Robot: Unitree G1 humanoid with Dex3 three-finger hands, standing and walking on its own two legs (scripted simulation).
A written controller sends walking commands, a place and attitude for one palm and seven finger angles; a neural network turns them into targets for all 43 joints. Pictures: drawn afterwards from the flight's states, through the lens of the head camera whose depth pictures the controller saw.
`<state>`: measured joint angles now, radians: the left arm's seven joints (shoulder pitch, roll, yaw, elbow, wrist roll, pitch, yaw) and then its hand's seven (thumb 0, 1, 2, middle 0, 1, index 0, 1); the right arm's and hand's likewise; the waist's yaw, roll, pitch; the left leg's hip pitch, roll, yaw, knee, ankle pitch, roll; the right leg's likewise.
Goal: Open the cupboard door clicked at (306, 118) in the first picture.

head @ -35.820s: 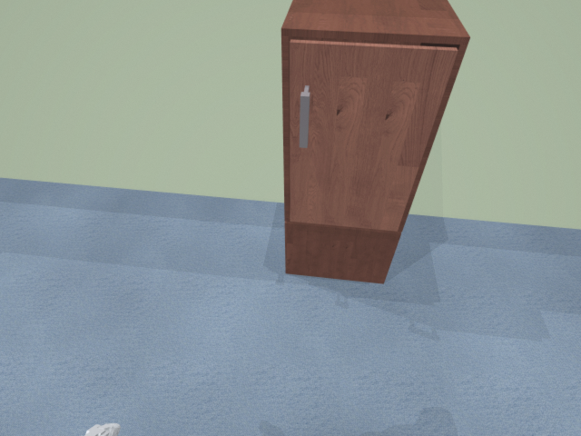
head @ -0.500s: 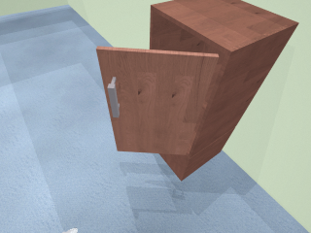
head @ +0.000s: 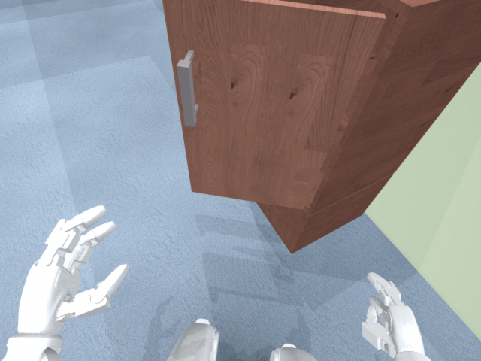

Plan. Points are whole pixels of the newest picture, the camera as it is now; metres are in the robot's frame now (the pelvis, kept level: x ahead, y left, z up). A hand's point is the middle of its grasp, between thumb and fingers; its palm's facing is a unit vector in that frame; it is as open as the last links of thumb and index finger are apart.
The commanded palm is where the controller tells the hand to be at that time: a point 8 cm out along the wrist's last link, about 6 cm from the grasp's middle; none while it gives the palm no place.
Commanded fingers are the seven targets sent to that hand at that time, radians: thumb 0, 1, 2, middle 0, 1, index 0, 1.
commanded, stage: raise the hand with hooked fingers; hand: left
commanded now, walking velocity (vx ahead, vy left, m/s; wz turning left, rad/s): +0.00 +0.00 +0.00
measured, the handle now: (190, 90) +0.59 +0.18 +0.09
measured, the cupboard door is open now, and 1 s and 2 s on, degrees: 52 52 52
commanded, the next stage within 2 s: move the hooked fingers beside the handle in 1.52 s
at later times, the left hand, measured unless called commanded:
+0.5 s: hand (102, 235) +0.27 +0.24 +0.07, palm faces -0.07 -1.00 -0.05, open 12.5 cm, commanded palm +0.25 +0.31 +0.09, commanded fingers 0.00 -0.38 0.35 -0.29 -1.12 -0.29 -1.12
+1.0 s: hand (57, 188) +0.31 +0.30 +0.12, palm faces +0.01 -1.00 -0.05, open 14.0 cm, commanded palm +0.28 +0.35 +0.12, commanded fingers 0.00 -0.50 0.30 -0.30 -1.20 -0.30 -1.20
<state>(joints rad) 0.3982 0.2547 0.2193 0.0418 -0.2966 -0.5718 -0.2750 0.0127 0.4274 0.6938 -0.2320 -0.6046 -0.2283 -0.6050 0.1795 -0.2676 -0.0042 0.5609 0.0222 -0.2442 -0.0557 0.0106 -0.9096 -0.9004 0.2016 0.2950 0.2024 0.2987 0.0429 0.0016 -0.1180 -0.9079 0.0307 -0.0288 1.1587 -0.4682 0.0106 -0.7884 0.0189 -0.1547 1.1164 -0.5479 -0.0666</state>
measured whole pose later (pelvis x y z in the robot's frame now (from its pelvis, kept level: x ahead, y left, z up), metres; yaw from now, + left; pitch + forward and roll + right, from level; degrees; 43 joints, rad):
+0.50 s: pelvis +0.02 +0.02 +0.02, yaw -2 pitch +13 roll -2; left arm 0.22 0.32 0.30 0.19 -0.35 -0.36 -0.44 0.00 -0.15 0.44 -0.27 -0.98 -0.27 -0.98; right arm 0.26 -0.29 0.00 0.59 0.05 -0.21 -0.07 0.01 -0.91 -0.90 0.20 0.30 0.20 0.30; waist -0.01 0.02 -0.11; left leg -0.82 0.02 0.03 1.03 -0.45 0.04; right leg -0.72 0.01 -0.09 0.99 -0.50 -0.03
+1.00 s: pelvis +0.01 +0.04 +0.04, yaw -1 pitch +9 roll -3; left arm -0.03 0.42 0.41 0.37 -0.35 -0.29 -0.47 -0.01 -0.49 0.30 -0.30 -1.19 -0.30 -1.19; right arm 0.28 -0.27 0.06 0.57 0.05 -0.19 -0.08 0.01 -0.91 -0.90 0.21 0.30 0.21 0.30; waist 0.00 0.02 -0.08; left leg -0.69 0.01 0.03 0.92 -0.39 0.06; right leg -0.58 0.01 -0.09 0.85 -0.43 -0.01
